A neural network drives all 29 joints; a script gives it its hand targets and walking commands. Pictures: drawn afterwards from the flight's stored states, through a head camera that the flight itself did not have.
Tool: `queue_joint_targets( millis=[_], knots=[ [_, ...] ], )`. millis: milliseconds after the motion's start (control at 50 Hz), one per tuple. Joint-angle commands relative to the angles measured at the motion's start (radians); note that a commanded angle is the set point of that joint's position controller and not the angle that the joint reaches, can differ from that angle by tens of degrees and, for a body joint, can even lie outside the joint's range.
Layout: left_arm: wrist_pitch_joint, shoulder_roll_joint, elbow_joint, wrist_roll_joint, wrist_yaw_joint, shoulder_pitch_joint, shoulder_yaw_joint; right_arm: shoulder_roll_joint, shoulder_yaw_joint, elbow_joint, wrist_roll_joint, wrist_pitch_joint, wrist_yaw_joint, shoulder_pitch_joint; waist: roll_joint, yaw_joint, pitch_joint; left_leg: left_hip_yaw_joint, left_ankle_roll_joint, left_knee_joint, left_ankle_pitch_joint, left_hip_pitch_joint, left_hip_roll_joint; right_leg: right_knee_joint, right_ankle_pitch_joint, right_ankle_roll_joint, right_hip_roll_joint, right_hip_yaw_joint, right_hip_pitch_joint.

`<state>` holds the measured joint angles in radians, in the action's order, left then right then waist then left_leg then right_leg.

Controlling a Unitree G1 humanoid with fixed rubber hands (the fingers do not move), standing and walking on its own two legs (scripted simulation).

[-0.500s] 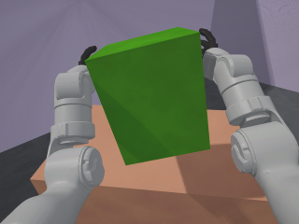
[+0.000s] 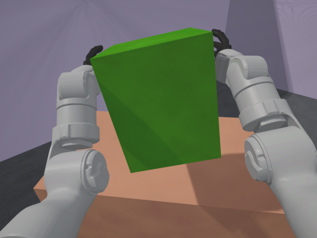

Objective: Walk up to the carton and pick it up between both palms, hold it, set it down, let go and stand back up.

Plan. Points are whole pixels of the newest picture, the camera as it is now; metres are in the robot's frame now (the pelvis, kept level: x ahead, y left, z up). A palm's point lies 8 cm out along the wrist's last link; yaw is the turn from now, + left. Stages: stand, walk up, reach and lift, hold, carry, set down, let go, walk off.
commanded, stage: hold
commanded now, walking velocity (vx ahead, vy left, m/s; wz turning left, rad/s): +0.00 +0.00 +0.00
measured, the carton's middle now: (162, 95) +0.36 -0.02 +0.28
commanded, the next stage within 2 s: none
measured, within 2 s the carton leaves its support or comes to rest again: neither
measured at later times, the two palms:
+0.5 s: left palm (93, 78) +0.38 +0.14 +0.32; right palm (220, 62) +0.37 -0.15 +0.35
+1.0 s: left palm (89, 77) +0.38 +0.15 +0.33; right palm (216, 62) +0.37 -0.15 +0.35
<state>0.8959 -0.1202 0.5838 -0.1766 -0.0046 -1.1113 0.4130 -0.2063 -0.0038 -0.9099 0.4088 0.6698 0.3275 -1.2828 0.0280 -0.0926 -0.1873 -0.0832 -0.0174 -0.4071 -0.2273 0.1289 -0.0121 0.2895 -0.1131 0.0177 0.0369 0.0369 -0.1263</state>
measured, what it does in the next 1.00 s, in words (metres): stands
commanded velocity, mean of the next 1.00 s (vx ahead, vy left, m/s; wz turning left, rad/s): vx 0.00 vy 0.00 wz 0.00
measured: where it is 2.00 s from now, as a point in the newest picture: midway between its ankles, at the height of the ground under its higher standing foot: outside the picture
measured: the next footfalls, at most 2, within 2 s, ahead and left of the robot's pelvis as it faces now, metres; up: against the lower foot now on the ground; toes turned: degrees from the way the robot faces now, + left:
none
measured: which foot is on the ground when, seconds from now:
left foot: down 0.00-1.00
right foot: down 0.00-1.00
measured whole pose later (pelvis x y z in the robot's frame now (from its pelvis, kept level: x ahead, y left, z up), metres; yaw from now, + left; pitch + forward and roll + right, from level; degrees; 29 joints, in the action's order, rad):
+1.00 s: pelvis +0.00 +0.00 +0.00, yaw +1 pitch -3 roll -1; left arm 0.91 -0.12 0.55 -0.18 0.00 -1.09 0.40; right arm -0.21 0.02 -0.93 0.43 0.67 0.32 -1.28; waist 0.02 -0.09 -0.18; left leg -0.10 -0.02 -0.40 -0.22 0.12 -0.01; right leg 0.28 -0.11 0.02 0.04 0.02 -0.11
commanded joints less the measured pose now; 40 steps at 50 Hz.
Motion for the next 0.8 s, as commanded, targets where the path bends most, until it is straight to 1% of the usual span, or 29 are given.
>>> queue_joint_targets(
  millis=[0, 180, 460, 480, 680, 700, 720, 740, 760, 780],
  knots=[
    [-0.094, 0.540, -0.144, 0.138, -0.116, -0.868, -0.319, 0.719, 0.136, 0.282, 0.185, 0.007, -0.148, -0.721, 0.016, -0.007, -0.322, 0.025, -0.041, 0.088, 0.129, 0.141, 0.048, 0.021, 0.161, -0.057, 0.032, -0.046, 0.297],
    [-0.091, 0.544, -0.165, 0.138, -0.114, -0.856, -0.327, 0.716, 0.144, 0.291, 0.194, 0.009, -0.146, -0.706, 0.020, -0.012, -0.323, 0.022, -0.046, 0.083, 0.153, 0.128, 0.048, 0.024, 0.187, -0.057, 0.033, -0.046, 0.301],
    [-0.079, 0.553, -0.218, 0.144, -0.110, -0.834, -0.354, 0.723, 0.172, 0.348, 0.212, 0.018, -0.140, -0.692, 0.017, -0.015, -0.341, 0.021, -0.050, 0.069, 0.192, 0.100, 0.050, 0.027, 0.230, -0.060, 0.037, -0.046, 0.306],
    [-0.078, 0.554, -0.218, 0.144, -0.109, -0.834, -0.357, 0.721, 0.170, 0.344, 0.212, 0.020, -0.139, -0.688, 0.020, -0.018, -0.337, 0.020, -0.051, 0.071, 0.190, 0.100, 0.049, 0.027, 0.228, -0.059, 0.037, -0.046, 0.303],
    [-0.075, 0.548, -0.204, 0.138, -0.112, -0.835, -0.347, 0.721, 0.162, 0.330, 0.203, 0.026, -0.142, -0.690, 0.011, -0.013, -0.322, 0.022, -0.045, 0.079, 0.162, 0.110, 0.047, 0.023, 0.208, -0.058, 0.036, -0.048, 0.296],
    [-0.064, 0.511, -0.178, 0.084, -0.114, -0.836, -0.292, 0.684, 0.163, 0.195, 0.192, 0.043, -0.157, -0.667, 0.016, 0.032, -0.238, 0.020, -0.033, 0.122, 0.147, 0.123, 0.039, 0.023, 0.123, -0.038, 0.050, -0.050, 0.266],
    [-0.061, 0.519, -0.177, 0.090, -0.122, -0.838, -0.297, 0.701, 0.158, 0.209, 0.185, 0.033, -0.166, -0.675, -0.001, 0.024, -0.252, 0.026, -0.032, 0.117, 0.144, 0.131, 0.039, 0.019, 0.105, -0.039, 0.047, -0.050, 0.281],
    [-0.067, 0.533, -0.179, 0.111, -0.127, -0.839, -0.311, 0.699, 0.152, 0.243, 0.196, 0.023, -0.171, -0.701, 0.023, 0.040, -0.287, 0.012, -0.037, 0.110, 0.155, 0.132, 0.033, 0.016, 0.106, -0.033, 0.042, -0.056, 0.301],
    [-0.074, 0.535, -0.199, 0.128, -0.125, -0.866, -0.330, 0.709, 0.152, 0.260, 0.207, 0.018, -0.171, -0.712, 0.015, 0.024, -0.322, 0.020, -0.038, 0.095, 0.179, 0.114, 0.040, 0.018, 0.141, -0.041, 0.045, -0.056, 0.296],
    [-0.079, 0.545, -0.206, 0.143, -0.120, -0.875, -0.344, 0.714, 0.158, 0.283, 0.219, 0.013, -0.168, -0.733, 0.019, 0.018, -0.350, 0.020, -0.042, 0.080, 0.207, 0.095, 0.041, 0.020, 0.178, -0.045, 0.046, -0.054, 0.293]
  ],
)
